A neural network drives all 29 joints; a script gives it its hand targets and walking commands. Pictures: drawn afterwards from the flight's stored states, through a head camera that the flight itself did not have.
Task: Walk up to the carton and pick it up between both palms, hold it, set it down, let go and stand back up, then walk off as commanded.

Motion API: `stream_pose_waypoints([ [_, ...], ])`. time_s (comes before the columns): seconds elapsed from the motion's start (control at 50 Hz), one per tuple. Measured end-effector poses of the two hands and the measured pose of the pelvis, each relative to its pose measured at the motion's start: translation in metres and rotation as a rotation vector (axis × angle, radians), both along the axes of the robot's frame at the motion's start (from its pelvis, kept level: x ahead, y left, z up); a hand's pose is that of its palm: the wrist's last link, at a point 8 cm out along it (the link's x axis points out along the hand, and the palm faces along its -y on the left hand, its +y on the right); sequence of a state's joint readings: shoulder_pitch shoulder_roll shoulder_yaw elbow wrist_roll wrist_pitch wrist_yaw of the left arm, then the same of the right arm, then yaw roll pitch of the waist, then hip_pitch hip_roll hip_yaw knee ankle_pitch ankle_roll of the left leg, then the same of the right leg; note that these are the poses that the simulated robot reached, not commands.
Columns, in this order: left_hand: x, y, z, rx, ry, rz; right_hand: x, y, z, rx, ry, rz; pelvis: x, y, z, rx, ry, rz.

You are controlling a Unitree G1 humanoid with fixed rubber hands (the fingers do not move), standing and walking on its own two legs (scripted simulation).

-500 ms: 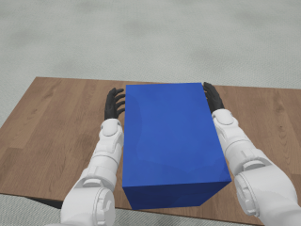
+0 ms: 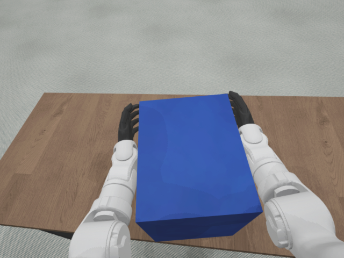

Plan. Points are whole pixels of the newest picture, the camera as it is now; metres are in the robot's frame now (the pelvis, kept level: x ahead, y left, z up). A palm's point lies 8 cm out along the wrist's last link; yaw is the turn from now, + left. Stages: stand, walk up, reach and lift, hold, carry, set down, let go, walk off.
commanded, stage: reach and lift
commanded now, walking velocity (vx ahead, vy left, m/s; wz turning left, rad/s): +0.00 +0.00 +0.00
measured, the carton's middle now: (188, 172) +0.32 +0.02 -0.01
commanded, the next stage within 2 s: none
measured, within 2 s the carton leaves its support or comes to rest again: neither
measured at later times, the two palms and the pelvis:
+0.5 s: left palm (117, 127) +0.36 +0.18 +0.11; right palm (249, 114) +0.41 -0.10 +0.11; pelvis -0.02 +0.00 +0.00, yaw +0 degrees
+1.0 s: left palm (94, 116) +0.36 +0.21 +0.15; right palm (237, 99) +0.40 -0.07 +0.17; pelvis +0.00 +0.04 +0.01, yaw +1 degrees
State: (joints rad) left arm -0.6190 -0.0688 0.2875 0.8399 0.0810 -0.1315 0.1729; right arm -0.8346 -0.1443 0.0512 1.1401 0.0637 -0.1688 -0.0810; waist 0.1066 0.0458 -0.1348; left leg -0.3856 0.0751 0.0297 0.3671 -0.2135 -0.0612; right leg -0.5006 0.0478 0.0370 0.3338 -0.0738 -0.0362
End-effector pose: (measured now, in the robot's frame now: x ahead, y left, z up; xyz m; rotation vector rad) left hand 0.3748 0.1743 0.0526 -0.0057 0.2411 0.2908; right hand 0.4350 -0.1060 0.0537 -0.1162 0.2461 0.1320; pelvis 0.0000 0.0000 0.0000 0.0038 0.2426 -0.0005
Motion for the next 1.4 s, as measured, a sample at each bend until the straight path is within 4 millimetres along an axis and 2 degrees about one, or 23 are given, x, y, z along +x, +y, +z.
stream_pose_waypoints([
  [0.12, -0.012, 0.001, 0.005, 0.001, -0.031, 0.004, -0.010, 0.001, 0.008, 0.002, -0.028, -0.009, -0.007, -0.001, 0.000, 0.001, -0.012, 0.000],
  [0.28, -0.030, 0.001, 0.003, -0.031, 0.009, 0.007, -0.029, 0.002, 0.009, -0.038, 0.032, -0.011, -0.020, -0.003, 0.000, 0.005, -0.034, 0.001],
  [0.38, -0.030, 0.002, 0.024, -0.032, -0.036, 0.009, -0.031, 0.003, 0.031, -0.035, -0.004, -0.018, -0.025, -0.003, -0.001, 0.007, -0.041, 0.001],
  [0.52, -0.014, 0.002, 0.065, -0.021, -0.071, -0.020, -0.025, 0.001, 0.061, -0.003, -0.024, -0.055, -0.024, 0.000, 0.000, 0.006, -0.062, 0.002],
  [0.58, -0.009, 0.003, 0.071, -0.025, -0.046, -0.033, -0.024, 0.001, 0.063, -0.007, 0.008, -0.065, -0.019, 0.002, 0.001, 0.003, -0.082, 0.003],
  [0.7, -0.005, 0.016, 0.068, -0.037, -0.011, -0.033, -0.017, 0.014, 0.070, -0.028, 0.040, -0.065, -0.007, 0.009, 0.003, -0.006, -0.119, 0.005],
  [0.82, -0.006, 0.034, 0.092, -0.038, -0.107, -0.018, -0.013, 0.034, 0.109, 0.021, -0.056, -0.069, 0.003, 0.019, 0.004, -0.017, -0.150, 0.008],
  [0.88, -0.007, 0.039, 0.102, -0.042, -0.111, -0.029, -0.017, 0.038, 0.119, 0.012, -0.071, -0.076, 0.005, 0.025, 0.005, -0.019, -0.187, 0.011],
  [1.04, -0.021, 0.037, 0.101, -0.048, -0.043, -0.091, -0.045, 0.034, 0.118, 0.018, -0.053, -0.128, 0.000, 0.038, 0.005, -0.018, -0.257, 0.019],
  [1.24, -0.037, 0.028, 0.130, 0.010, -0.076, -0.108, -0.065, 0.024, 0.136, 0.062, -0.101, -0.143, -0.022, 0.036, 0.005, -0.008, -0.289, 0.021],
  [1.4, -0.035, 0.015, 0.126, 0.035, -0.006, -0.151, -0.072, 0.010, 0.121, 0.070, -0.038, -0.171, -0.031, 0.032, 0.004, -0.005, -0.301, 0.021],
])
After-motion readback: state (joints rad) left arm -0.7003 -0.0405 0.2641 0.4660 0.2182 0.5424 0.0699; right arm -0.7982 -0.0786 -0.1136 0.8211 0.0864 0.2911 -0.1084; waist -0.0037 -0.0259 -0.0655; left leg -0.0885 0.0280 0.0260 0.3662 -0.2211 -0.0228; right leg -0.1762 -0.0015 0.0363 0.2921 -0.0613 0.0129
